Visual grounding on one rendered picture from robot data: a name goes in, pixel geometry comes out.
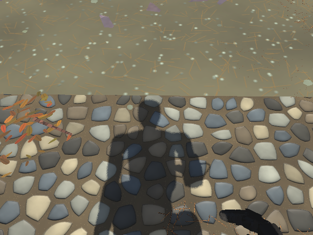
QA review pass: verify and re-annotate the robot right hand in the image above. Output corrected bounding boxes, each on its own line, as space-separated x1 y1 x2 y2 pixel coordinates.
219 209 283 235

